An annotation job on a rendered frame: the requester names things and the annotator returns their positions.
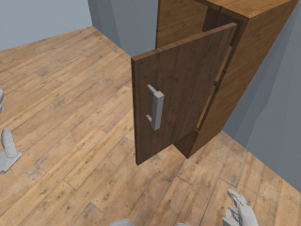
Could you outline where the cupboard door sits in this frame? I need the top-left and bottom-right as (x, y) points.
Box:
(131, 23), (238, 166)

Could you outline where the robot left hand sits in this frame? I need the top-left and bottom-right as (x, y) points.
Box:
(0, 89), (22, 174)

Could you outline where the handle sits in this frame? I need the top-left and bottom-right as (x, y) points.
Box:
(146, 85), (165, 131)

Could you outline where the robot right hand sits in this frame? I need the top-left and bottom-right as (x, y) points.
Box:
(222, 189), (259, 226)

